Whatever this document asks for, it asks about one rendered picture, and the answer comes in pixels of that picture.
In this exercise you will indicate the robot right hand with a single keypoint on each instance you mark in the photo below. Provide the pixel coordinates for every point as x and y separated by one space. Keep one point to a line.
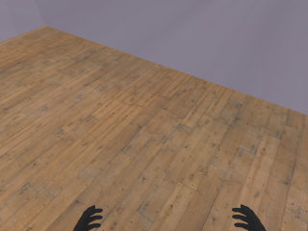
254 224

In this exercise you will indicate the robot left hand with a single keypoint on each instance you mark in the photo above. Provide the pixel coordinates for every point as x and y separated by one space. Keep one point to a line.
85 219

